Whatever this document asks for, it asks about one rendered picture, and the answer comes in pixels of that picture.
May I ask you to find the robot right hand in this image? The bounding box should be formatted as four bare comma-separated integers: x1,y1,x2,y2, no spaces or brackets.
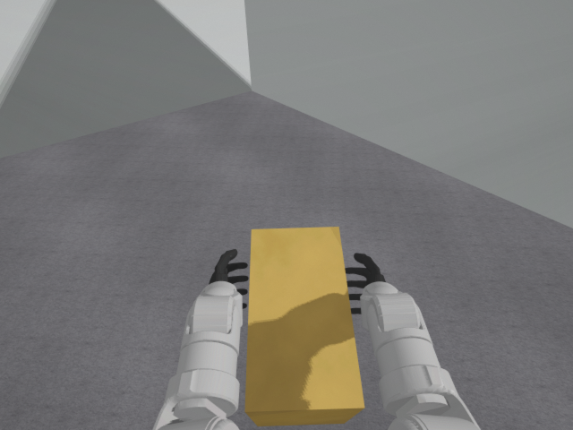
345,253,386,314

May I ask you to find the carton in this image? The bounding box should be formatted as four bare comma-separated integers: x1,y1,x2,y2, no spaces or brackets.
245,227,364,426

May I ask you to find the robot right forearm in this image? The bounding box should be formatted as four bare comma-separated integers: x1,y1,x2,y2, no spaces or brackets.
360,281,481,430

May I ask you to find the robot left hand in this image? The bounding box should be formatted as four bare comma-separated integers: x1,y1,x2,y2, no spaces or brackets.
209,249,248,309

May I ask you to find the robot left forearm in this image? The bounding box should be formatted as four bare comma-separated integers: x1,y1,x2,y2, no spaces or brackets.
152,281,243,430

